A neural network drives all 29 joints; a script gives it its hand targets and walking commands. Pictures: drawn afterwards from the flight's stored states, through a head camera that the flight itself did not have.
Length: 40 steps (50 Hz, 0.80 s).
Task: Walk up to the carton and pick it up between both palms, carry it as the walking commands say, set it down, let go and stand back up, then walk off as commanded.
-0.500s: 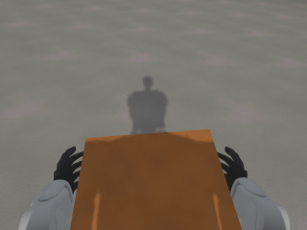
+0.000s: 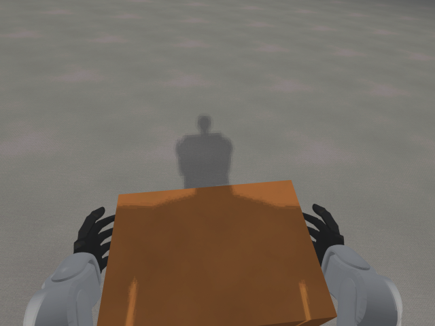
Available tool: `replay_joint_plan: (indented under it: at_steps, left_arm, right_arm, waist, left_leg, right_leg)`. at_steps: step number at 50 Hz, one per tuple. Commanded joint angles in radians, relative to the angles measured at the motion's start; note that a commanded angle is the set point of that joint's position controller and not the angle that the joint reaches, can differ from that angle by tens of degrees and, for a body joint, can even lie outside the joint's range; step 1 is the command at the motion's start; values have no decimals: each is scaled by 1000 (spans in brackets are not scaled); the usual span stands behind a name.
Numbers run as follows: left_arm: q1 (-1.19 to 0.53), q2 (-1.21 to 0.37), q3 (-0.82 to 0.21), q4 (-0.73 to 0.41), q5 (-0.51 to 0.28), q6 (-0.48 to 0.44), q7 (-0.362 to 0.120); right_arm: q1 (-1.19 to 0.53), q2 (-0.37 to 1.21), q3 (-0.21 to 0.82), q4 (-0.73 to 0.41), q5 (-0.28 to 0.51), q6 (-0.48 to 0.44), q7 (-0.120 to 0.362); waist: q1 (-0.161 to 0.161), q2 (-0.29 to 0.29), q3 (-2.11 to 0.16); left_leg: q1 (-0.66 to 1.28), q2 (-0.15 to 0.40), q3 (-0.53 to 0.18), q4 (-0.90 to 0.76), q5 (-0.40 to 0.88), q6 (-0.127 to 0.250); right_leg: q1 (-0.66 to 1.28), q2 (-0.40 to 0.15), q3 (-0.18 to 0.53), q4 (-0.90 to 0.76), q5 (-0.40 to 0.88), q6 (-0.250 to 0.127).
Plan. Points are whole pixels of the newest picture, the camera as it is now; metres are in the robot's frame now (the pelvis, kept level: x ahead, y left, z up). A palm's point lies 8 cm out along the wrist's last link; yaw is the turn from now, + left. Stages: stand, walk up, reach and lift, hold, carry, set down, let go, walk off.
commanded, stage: carry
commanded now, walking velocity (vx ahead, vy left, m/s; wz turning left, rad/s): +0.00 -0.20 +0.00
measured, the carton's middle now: (213, 272) +0.23 +0.01 +0.02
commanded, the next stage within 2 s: none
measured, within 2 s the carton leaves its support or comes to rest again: neither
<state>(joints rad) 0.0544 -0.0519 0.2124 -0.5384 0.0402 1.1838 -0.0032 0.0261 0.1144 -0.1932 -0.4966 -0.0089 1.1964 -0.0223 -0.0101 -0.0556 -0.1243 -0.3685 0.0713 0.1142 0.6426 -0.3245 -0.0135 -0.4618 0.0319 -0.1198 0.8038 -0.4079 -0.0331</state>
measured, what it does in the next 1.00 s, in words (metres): steps to the right: right foot, then left foot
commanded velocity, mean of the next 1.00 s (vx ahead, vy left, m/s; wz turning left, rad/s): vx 0.18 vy -0.13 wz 0.22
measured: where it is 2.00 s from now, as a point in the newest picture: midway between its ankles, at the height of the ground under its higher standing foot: outside the picture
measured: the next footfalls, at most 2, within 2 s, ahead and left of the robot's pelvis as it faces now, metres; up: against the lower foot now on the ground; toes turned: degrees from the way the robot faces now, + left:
right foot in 0.16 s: +0.02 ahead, -0.17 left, +0.00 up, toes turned -6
left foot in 0.46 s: -0.08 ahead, -0.02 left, +0.00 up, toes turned +8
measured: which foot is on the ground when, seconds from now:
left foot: down 0.00-0.18, up 0.20-0.44, down 0.46-0.70, up 0.72-1.00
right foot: up 0.00-0.14, down 0.16-0.48, up 0.50-0.68, down 0.70-1.00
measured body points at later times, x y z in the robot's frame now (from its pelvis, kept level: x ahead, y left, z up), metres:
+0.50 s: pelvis -0.09 -0.14 +0.00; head -0.09 -0.12 +0.45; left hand +0.14 +0.06 +0.07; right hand +0.15 -0.31 +0.08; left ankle -0.12 -0.03 -0.72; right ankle -0.02 -0.17 -0.72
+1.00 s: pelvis -0.09 -0.29 +0.02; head -0.10 -0.31 +0.47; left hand +0.12 -0.08 +0.11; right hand +0.18 -0.45 +0.10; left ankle -0.13 -0.17 -0.66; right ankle -0.09 -0.33 -0.72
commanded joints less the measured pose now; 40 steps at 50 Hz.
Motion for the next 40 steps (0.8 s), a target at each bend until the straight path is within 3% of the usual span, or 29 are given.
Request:
replay_joint_plan:
  at_steps: [1,3,5,7,8,9,10,11,13,14,16,20,21,22,23,24,25,26,28,30,32,33,34,35,36,37,38,39,40]
  left_arm:
    - [-535,-804,-888,-188,-337,-5,-73]
    - [-515,-810,-883,-189,-340,-8,-82]
    - [-522,-802,-887,-192,-347,-9,-84]
    - [-500,-797,-876,-170,-345,-11,-83]
    - [-477,-794,-867,-155,-346,-11,-83]
    - [-465,-785,-854,-145,-345,-12,-85]
    - [-464,-781,-846,-154,-346,-23,-88]
    - [-443,-794,-847,-154,-342,-25,-86]
    - [-432,-801,-832,-165,-322,-32,-84]
    - [-443,-803,-836,-181,-314,-37,-80]
    - [-431,-795,-831,-207,-297,-44,-70]
    - [-389,-765,-833,-207,-287,-40,-64]
    - [-386,-760,-842,-202,-288,-35,-61]
    - [-395,-753,-851,-201,-294,-32,-58]
    - [-425,-740,-863,-203,-298,-26,-54]
    - [-450,-750,-884,-228,-308,-18,-60]
    - [-506,-759,-907,-246,-322,-18,-63]
    - [-538,-783,-920,-252,-334,-26,-64]
    - [-516,-796,-909,-239,-344,-28,-73]
    - [-466,-785,-889,-212,-339,-22,-75]
    - [-464,-769,-884,-207,-342,-18,-71]
    - [-456,-767,-879,-197,-344,-15,-70]
    - [-445,-764,-870,-174,-344,-10,-69]
    - [-436,-759,-853,-151,-340,-8,-68]
    - [-451,-748,-841,-159,-338,-15,-71]
    - [-462,-763,-849,-173,-337,-23,-69]
    - [-447,-781,-829,-168,-319,-25,-65]
    - [-456,-784,-818,-168,-304,-29,-61]
    - [-463,-782,-811,-166,-292,-31,-56]
  right_arm:
    - [-388,698,755,-187,264,-22,111]
    - [-414,700,775,-206,267,-25,106]
    - [-450,689,784,-238,270,-32,103]
    - [-448,682,793,-241,268,-30,96]
    - [-429,682,796,-238,262,-30,92]
    - [-427,674,796,-245,253,-30,88]
    - [-473,675,832,-315,265,-30,88]
    - [-497,682,858,-329,280,-26,95]
    - [-529,733,887,-308,325,-28,107]
    - [-516,739,884,-289,328,-30,116]
    - [-488,748,890,-279,341,-34,124]
    - [-441,713,870,-274,329,-34,119]
    - [-421,702,855,-267,320,-32,117]
    - [-410,694,838,-259,311,-31,116]
    - [-412,675,812,-248,299,-31,114]
    - [-383,652,783,-215,272,-37,112]
    - [-367,669,775,-201,262,-42,111]
    - [-360,686,770,-220,258,-45,111]
    - [-374,692,781,-244,266,-43,106]
    - [-385,670,783,-254,263,-39,97]
    - [-398,653,783,-265,263,-36,91]
    - [-395,650,783,-261,260,-31,87]
    - [-389,643,779,-249,253,-27,83]
    - [-395,640,778,-242,248,-25,80]
    - [-456,656,811,-294,256,-25,80]
    - [-522,652,850,-351,280,-23,92]
    - [-579,680,875,-355,318,-19,104]
    - [-602,705,889,-339,341,-16,114]
    - [-593,719,884,-311,345,-15,122]
  waist:
    - [-12,249,-167]
    - [6,281,-143]
    - [8,318,-138]
    - [19,277,-159]
    - [19,223,-166]
    - [21,69,-152]
    - [29,-297,-148]
    - [29,-312,-140]
    - [28,-136,-152]
    - [24,-96,-171]
    - [23,-91,-205]
    - [32,-103,-275]
    - [25,-88,-287]
    - [14,-59,-309]
    - [2,48,-305]
    - [-14,354,-261]
    - [-23,450,-190]
    - [-22,366,-166]
    - [-5,229,-155]
    - [13,260,-153]
    - [13,296,-149]
    - [21,292,-153]
    - [24,257,-177]
    - [24,131,-185]
    - [36,-219,-171]
    - [38,-328,-154]
    - [40,-230,-125]
    - [40,-152,-116]
    - [37,-122,-129]
  left_leg:
    - [128,410,-374,-290,371,194]
    - [63,335,-225,-284,241,116]
    - [12,295,-174,-270,154,75]
    - [-44,270,-151,-228,65,53]
    - [-62,229,-120,-154,63,32]
    - [-112,159,-51,-11,35,-15]
    - [-259,15,55,198,-198,-74]
    - [-239,-2,-13,426,-315,-67]
    - [-201,20,-68,528,-235,-45]
    - [-183,26,-64,492,-203,-35]
    - [-178,12,-41,372,-196,-25]
    - [-58,-24,-30,97,-169,8]
    - [5,-29,-18,-27,-129,16]
    - [132,-8,1,-199,-33,22]
    - [300,98,-104,-323,27,39]
    - [328,342,-405,-343,57,121]
    - [239,472,-498,-352,252,209]
    - [198,481,-456,-341,349,229]
    - [177,400,-312,-275,446,174]
    - [168,306,-156,-200,515,95]
    - [131,281,-131,-167,570,75]
    - [97,266,-119,-139,519,62]
    - [48,206,-97,-124,293,48]
    - [-19,127,-39,-48,61,27]
    - [-240,1,37,149,-181,-29]
    - [-286,-9,-2,319,-264,-42]
    - [-273,23,-74,369,-228,-31]
    - [-263,41,-89,379,-172,-25]
    - [-263,47,-82,361,-132,-17]
  right_leg:
    - [-144,-107,185,345,-31,43]
    - [-80,-130,130,198,28,40]
    - [27,-99,56,5,36,40]
    - [168,-50,-3,-198,91,36]
    - [219,-47,6,-300,47,34]
    - [255,-145,125,-449,52,23]
    - [244,-355,436,-543,143,-94]
    - [160,-388,450,-549,178,-165]
    - [150,-326,298,-499,290,-172]
    - [163,-299,241,-470,295,-170]
    - [245,-275,213,-435,370,-163]
    - [302,-284,258,-457,356,-180]
    - [303,-273,246,-446,372,-167]
    - [252,-245,201,-427,334,-116]
    - [87,-202,147,-355,250,-36]
    - [-127,-88,33,-190,133,81]
    - [-191,-84,92,44,-4,64]
    - [-199,-90,136,188,-26,55]
    - [-181,-116,188,263,13,42]
    - [-95,-118,112,103,42,46]
    - [26,-69,21,-63,34,51]
    - [103,-53,-7,-180,80,49]
    - [230,-27,-29,-311,84,40]
    - [353,-80,27,-440,60,33]
    - [459,-333,381,-555,25,-64]
    - [370,-437,541,-663,-120,-159]
    - [308,-432,519,-694,-221,-175]
    - [296,-412,453,-695,-252,-170]
    - [313,-405,399,-697,-238,-161]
